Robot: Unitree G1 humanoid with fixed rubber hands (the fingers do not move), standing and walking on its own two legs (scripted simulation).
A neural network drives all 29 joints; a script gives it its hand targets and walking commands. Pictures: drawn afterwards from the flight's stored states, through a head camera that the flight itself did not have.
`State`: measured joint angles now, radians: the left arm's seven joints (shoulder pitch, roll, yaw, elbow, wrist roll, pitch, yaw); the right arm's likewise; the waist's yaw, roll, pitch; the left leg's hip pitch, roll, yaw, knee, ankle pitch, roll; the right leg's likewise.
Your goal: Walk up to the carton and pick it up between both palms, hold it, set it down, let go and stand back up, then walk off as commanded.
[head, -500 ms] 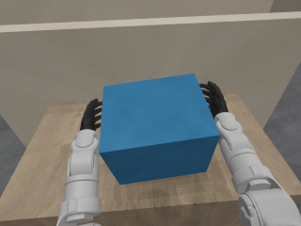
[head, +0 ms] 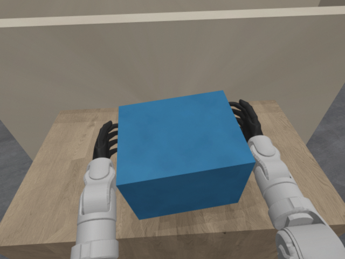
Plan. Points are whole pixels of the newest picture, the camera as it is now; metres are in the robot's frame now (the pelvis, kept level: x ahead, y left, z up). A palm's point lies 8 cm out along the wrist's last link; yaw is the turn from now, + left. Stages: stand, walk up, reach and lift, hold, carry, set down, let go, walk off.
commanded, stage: set down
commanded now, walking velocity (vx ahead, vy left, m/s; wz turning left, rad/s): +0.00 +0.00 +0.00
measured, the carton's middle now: (180, 156) +0.36 +0.01 +0.07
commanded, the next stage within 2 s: none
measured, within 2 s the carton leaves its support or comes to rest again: neither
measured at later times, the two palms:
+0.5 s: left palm (113, 164) +0.35 +0.17 +0.06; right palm (245, 132) +0.42 -0.17 +0.08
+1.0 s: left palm (123, 175) +0.34 +0.16 +0.02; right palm (244, 138) +0.43 -0.18 +0.04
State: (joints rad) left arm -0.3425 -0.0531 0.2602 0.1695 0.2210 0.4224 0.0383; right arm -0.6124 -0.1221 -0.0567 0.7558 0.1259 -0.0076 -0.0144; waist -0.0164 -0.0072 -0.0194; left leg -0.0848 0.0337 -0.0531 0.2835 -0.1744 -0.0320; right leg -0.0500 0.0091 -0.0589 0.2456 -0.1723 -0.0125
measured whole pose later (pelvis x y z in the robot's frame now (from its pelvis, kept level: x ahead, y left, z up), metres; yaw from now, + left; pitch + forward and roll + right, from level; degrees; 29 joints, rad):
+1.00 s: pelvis +0.01 -0.04 +0.00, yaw +0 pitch +12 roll +1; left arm -0.41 -0.07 0.28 0.53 0.22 0.06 0.14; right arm -0.77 -0.17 -0.07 1.08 0.04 -0.24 0.04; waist 0.10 0.00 -0.05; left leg -0.35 0.07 -0.05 0.28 -0.09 -0.05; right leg -0.32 0.05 -0.06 0.27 -0.16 -0.07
